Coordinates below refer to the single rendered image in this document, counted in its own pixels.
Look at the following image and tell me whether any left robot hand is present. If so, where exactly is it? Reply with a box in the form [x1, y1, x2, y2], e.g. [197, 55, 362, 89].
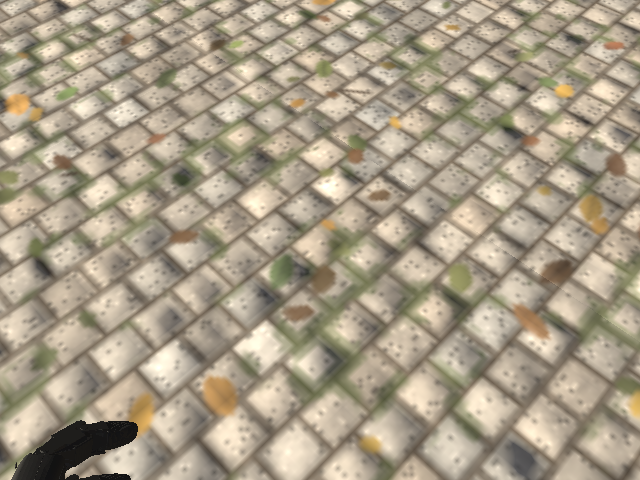
[11, 420, 138, 480]

